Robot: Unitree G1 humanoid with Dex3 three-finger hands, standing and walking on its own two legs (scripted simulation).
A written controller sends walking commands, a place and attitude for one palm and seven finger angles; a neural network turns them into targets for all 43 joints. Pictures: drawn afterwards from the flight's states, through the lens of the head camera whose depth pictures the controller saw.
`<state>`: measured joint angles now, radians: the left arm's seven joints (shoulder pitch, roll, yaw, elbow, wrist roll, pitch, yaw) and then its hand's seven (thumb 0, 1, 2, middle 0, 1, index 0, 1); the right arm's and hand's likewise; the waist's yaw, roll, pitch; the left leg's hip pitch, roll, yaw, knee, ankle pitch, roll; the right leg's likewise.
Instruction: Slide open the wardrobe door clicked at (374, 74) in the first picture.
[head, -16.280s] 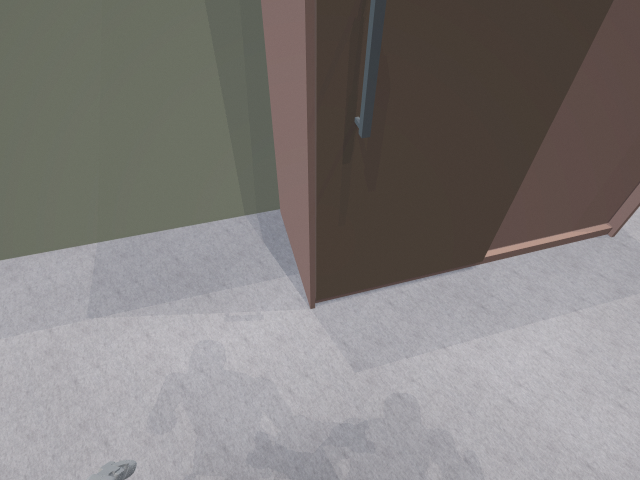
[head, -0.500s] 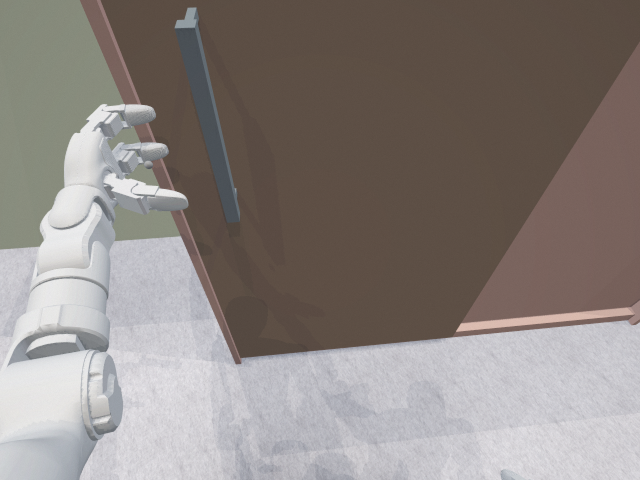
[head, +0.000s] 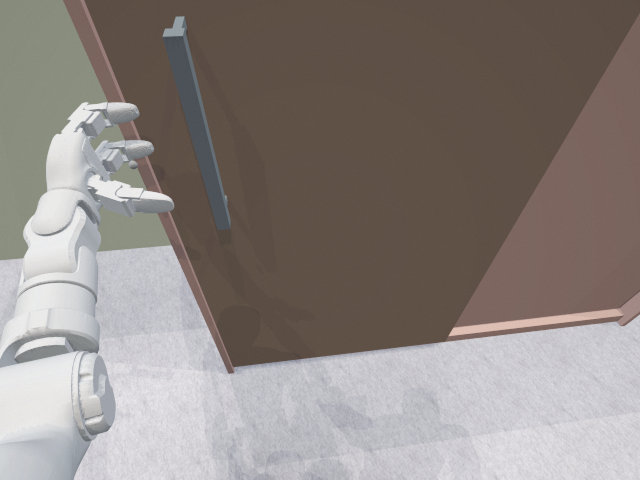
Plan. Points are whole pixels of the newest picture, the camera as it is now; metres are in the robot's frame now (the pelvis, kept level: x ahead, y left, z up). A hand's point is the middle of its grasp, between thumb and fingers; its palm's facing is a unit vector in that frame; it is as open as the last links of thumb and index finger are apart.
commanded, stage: move the hooked fingers beside the handle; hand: left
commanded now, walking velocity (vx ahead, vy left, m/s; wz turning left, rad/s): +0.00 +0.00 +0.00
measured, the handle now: (205, 140) +0.53 +0.17 +0.15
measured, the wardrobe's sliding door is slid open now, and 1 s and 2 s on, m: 0.00 0.00 0.00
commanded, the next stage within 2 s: feel for the door with the fingertips in 0.64 s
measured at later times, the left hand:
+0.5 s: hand (148, 169) +0.45 +0.22 +0.16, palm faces +0.14 -0.99 +0.02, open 14.0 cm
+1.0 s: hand (171, 167) +0.45 +0.19 +0.16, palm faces +0.10 -0.99 +0.03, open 14.0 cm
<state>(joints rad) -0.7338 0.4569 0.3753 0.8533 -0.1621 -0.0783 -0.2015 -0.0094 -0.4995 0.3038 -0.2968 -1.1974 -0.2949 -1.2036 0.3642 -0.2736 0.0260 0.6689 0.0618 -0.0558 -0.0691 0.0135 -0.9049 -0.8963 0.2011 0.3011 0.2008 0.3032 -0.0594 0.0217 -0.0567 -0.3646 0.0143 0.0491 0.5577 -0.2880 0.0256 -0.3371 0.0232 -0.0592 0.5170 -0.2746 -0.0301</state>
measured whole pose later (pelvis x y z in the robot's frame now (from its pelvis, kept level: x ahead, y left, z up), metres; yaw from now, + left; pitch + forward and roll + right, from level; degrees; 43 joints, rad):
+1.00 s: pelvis -0.01 +0.00 +0.00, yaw +1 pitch +6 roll -1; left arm -0.80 0.34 0.29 0.87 -0.16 -0.09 -0.11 -0.01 -0.50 0.30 -0.30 -1.20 -0.29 -1.20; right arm 0.32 -0.27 0.03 0.67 0.05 -0.07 -0.06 0.01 -0.91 -0.90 0.20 0.30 0.20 0.30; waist -0.05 0.02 -0.05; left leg -0.40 0.00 0.04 0.58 -0.29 0.03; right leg -0.36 0.01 -0.07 0.54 -0.28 -0.02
